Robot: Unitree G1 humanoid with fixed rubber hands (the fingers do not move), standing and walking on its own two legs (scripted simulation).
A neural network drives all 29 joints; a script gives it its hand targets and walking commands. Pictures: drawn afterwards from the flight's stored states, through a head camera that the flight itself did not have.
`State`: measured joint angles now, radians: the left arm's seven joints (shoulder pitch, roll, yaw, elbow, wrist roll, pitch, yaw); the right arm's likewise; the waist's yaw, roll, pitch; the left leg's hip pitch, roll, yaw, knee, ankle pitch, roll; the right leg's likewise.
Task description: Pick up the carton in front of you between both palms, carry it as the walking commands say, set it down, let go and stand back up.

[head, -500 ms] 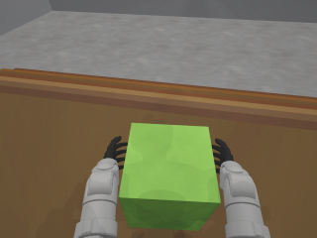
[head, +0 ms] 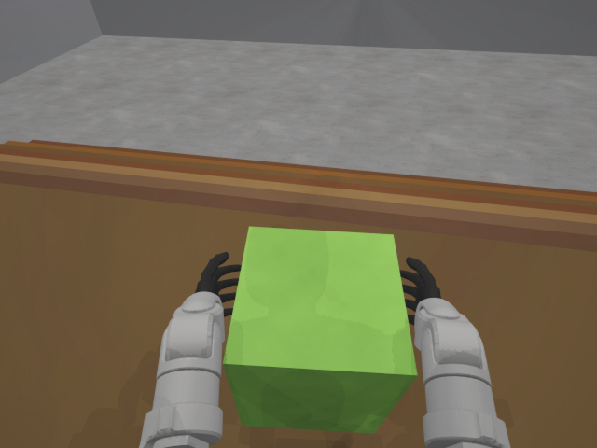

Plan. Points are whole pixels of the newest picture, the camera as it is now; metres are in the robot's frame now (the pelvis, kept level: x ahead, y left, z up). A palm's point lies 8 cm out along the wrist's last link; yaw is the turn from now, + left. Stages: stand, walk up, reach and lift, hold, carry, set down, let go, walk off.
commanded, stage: hold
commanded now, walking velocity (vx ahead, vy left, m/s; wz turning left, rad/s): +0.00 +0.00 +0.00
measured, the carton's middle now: (314, 334) +0.30 +0.00 -0.02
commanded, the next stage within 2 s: carry in 0.76 s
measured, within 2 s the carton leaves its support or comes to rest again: neither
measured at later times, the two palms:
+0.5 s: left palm (209, 303) +0.30 +0.15 +0.05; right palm (425, 308) +0.30 -0.15 +0.05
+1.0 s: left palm (224, 273) +0.33 +0.13 +0.09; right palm (440, 282) +0.32 -0.17 +0.08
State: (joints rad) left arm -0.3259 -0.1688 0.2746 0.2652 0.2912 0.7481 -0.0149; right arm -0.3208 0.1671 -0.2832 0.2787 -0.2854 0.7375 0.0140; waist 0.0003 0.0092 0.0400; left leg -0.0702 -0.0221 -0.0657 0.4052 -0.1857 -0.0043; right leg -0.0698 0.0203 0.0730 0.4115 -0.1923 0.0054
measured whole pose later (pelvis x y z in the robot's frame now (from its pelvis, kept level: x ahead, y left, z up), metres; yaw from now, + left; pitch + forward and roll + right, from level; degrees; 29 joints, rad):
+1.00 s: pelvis +0.04 -0.02 +0.00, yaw +0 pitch +2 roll +0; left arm -0.19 -0.14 0.14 -0.06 0.17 0.88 0.03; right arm -0.18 0.14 -0.14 -0.06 -0.18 0.88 -0.03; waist 0.00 0.04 -0.13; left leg -0.28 0.02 -0.04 0.56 -0.36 0.00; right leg -0.25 0.01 -0.02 0.48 -0.28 -0.02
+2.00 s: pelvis +0.58 -0.06 +0.01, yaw +0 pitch +4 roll +2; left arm 0.11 -0.14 0.03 -0.54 0.01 1.09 0.14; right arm 0.10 0.14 -0.03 -0.55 -0.03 1.11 -0.13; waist 0.02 0.02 -0.12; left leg -0.65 0.12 0.12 0.77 -0.08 -0.01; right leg -0.03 -0.03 -0.24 0.21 -0.25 -0.04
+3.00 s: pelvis +1.06 -0.03 -0.01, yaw +0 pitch +5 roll +0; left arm -0.44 -0.17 0.27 -0.11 0.03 0.93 0.17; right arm -0.46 0.15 -0.29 -0.08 -0.03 0.93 -0.17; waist 0.01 0.02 0.07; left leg -0.26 0.00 0.02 0.62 -0.41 0.01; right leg -0.45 0.00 -0.16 0.57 -0.18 -0.09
